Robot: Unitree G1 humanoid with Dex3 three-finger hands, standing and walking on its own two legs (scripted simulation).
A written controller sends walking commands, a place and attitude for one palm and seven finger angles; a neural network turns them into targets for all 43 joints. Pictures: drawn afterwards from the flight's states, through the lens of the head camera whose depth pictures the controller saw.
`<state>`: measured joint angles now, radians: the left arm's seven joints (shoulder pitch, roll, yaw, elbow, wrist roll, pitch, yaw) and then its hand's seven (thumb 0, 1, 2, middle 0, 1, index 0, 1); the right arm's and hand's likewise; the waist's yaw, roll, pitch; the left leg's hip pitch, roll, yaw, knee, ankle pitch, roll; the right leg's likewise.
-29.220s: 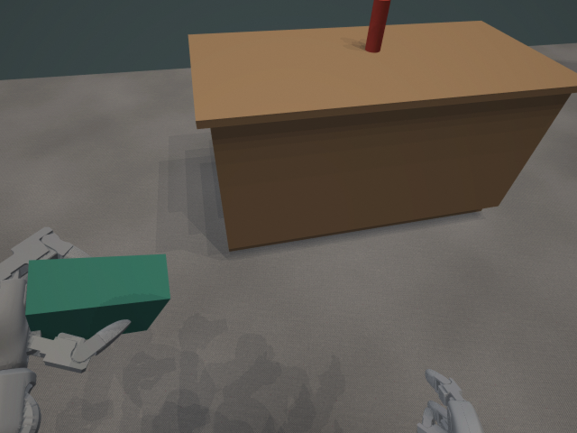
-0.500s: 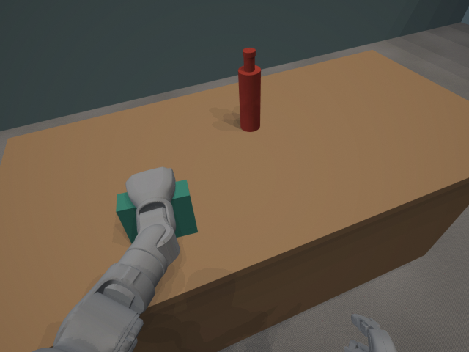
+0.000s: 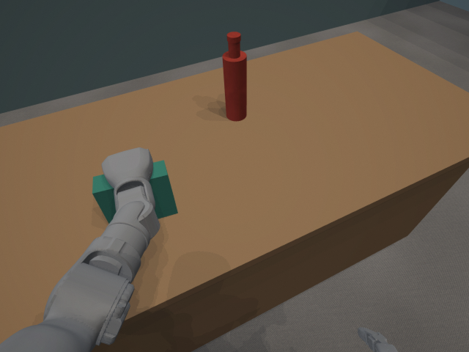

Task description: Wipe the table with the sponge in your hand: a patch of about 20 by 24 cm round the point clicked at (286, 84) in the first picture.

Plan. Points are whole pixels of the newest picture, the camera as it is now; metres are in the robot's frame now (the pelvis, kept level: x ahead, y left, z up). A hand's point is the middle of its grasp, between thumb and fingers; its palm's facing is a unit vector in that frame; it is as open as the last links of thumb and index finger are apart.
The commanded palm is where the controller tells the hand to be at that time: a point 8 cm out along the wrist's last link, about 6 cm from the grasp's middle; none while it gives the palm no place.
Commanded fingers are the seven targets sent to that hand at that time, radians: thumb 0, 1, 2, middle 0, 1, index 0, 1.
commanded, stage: wipe forward along the third lane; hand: left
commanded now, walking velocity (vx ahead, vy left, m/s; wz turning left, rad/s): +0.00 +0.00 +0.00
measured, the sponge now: (140, 202) +0.40 +0.21 +0.00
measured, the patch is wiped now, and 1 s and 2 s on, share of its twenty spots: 0.90 0.90 0.90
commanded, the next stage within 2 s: wipe back along the third lane in 0.46 s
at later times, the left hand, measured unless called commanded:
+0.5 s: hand (128, 170) +0.46 +0.24 +0.04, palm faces -0.09 -0.04 -0.99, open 9.3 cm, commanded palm +0.44 +0.24 +0.07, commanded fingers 0.00 0.10 1.30 -1.20 -1.60 -1.20 -1.60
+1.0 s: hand (128, 176) +0.44 +0.23 +0.04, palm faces -0.05 -0.02 -1.00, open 9.4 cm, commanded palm +0.40 +0.21 +0.07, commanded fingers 0.00 0.10 1.30 -1.20 -1.60 -1.20 -1.60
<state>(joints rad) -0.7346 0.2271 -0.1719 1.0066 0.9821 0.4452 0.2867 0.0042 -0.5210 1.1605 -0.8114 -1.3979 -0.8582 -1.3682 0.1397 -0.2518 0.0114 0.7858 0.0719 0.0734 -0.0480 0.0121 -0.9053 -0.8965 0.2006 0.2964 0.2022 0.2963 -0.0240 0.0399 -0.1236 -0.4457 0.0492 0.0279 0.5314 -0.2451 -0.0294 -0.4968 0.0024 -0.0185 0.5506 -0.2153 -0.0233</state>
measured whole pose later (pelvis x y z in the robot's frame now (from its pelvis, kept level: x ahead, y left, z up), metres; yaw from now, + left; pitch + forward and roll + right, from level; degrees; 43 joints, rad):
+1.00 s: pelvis +0.02 +0.03 +0.00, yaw +0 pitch +12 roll +0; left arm -0.77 0.21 -0.22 1.03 0.95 0.50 0.35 -0.03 -0.45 1.11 -0.76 -1.42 -0.77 -1.45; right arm 0.16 -0.23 -0.01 0.81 0.07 0.10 0.00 0.01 -0.91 -0.90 0.20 0.30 0.20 0.30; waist -0.01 0.04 -0.15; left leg -0.47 0.03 0.04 0.56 -0.29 0.00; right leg -0.50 -0.01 -0.01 0.53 -0.23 0.01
